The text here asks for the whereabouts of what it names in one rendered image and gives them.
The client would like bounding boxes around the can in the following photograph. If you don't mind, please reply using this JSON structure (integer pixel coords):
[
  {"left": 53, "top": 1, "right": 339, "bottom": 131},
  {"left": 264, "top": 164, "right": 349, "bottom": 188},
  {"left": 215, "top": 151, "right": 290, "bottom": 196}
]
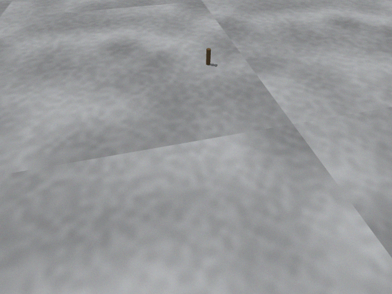
[{"left": 206, "top": 48, "right": 211, "bottom": 65}]

